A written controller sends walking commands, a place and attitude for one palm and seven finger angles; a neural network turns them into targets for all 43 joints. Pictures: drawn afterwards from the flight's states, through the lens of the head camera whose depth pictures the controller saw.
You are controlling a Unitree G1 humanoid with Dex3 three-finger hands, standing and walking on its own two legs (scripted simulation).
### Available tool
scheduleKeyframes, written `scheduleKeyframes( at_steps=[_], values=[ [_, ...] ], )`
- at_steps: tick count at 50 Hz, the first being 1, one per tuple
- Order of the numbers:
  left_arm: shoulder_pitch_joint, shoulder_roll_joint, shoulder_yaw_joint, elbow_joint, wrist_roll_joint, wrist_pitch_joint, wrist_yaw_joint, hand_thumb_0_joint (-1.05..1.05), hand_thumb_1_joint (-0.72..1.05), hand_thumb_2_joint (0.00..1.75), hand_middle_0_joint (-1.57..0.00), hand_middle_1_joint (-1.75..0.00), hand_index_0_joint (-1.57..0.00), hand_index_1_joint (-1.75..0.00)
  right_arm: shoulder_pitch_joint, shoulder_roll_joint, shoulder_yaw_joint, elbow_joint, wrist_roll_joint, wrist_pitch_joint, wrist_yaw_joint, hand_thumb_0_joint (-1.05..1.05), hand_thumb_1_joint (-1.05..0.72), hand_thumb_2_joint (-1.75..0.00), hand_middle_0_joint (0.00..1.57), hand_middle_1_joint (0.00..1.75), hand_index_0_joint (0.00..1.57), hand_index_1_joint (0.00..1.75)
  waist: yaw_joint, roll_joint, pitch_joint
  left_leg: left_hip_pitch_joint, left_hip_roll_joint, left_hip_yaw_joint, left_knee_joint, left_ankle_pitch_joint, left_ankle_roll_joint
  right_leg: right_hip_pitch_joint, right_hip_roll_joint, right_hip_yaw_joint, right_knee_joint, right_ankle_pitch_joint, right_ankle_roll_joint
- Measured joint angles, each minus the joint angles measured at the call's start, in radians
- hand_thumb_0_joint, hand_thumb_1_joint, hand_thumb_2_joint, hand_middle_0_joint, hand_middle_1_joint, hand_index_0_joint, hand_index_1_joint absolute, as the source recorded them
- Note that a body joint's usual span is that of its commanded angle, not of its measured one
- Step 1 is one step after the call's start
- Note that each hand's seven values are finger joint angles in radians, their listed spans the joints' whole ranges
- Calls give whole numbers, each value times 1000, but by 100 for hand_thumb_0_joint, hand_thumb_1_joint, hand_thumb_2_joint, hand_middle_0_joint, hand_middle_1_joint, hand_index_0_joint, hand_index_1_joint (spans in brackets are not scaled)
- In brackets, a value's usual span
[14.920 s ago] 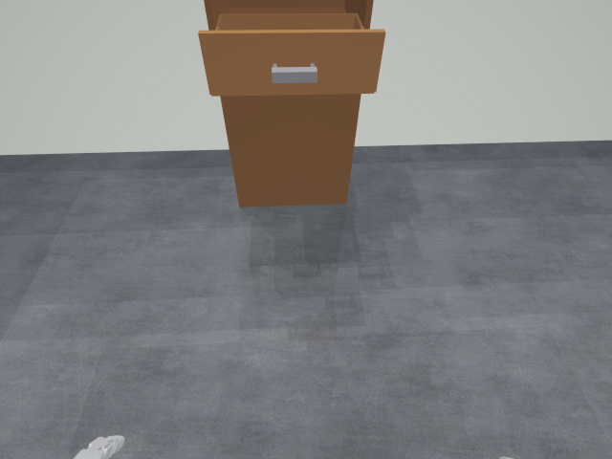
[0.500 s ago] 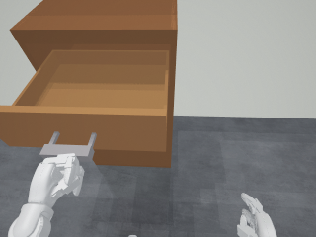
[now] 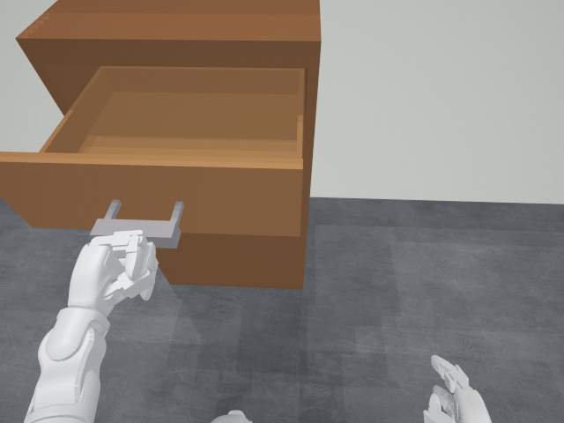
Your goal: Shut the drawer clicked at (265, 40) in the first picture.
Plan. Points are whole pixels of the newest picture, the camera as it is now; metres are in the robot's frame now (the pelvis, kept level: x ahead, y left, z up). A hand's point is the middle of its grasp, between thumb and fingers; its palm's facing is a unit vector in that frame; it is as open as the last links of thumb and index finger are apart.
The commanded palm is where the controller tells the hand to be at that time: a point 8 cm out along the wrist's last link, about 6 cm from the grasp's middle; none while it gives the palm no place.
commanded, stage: push the drawer shut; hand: left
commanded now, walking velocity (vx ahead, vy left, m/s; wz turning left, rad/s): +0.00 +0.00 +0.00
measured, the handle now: (142, 220) +0.38 +0.22 +0.07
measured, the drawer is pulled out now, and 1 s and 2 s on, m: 0.24 0.12 0.00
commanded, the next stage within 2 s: none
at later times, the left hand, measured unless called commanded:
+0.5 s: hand (162, 229) +0.37 +0.19 +0.07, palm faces -0.03 -1.00 -0.04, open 3.2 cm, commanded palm +0.35 +0.25 +0.07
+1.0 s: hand (172, 198) +0.42 +0.19 +0.07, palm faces -0.03 -1.00 -0.03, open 3.3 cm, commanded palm +0.41 +0.24 +0.07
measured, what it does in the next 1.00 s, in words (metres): stands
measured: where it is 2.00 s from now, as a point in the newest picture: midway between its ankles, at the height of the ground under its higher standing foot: outside the picture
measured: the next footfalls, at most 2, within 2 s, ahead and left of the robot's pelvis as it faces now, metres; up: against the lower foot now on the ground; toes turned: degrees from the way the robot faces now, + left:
none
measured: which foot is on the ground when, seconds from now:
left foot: down 0.00-1.00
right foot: down 0.00-1.00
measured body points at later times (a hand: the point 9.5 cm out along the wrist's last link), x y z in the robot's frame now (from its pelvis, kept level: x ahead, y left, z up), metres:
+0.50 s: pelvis +0.00 +0.01 +0.00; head +0.06 +0.01 +0.45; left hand +0.37 +0.24 +0.07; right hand +0.11 -0.25 -0.10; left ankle +0.03 +0.12 -0.70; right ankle -0.02 -0.09 -0.70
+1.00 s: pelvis +0.00 +0.01 +0.00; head +0.07 +0.01 +0.44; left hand +0.42 +0.24 +0.07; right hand +0.08 -0.26 -0.12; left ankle +0.03 +0.12 -0.70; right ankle -0.02 -0.09 -0.70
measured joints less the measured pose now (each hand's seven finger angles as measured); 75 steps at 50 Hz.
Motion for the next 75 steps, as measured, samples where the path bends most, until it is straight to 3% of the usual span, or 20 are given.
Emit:
scheduleKeyframes(
  at_steps=[16,39,61,75],
  values=[
    [-189,18,23,178,32,1,41,3,79,87,-140,-160,-140,-160,43,-3,-3,-6,-2,50,16,1,-90,-90,20,30,20,30,-30,-12,-3,-7,4,25,-11,4,12,-15,3,25,-15,17,12],
    [-379,28,26,356,79,-16,82,3,83,90,-140,-160,-140,-160,61,3,-7,1,-8,116,36,1,-90,-90,20,30,20,30,-39,-14,-10,-44,4,24,9,-10,15,-48,2,26,-2,7,14],
    [-652,126,114,668,113,-59,35,4,82,89,-140,-160,-140,-160,112,-10,-6,25,-14,161,36,1,-90,-90,20,30,20,30,-81,-21,-10,-132,20,17,50,-15,7,-136,18,21,34,4,4],
    [-793,195,158,798,148,-59,39,4,83,90,-140,-160,-140,-160,149,-6,-6,26,-24,180,48,1,-90,-90,20,30,20,30,-120,-18,-21,-207,31,19,86,-29,10,-207,28,26,57,1,6]
  ],
)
